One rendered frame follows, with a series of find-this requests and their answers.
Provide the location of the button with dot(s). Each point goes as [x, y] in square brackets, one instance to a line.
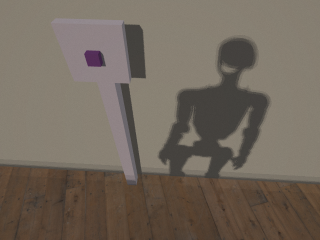
[93, 58]

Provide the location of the panel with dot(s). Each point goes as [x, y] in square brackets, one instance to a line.
[75, 37]

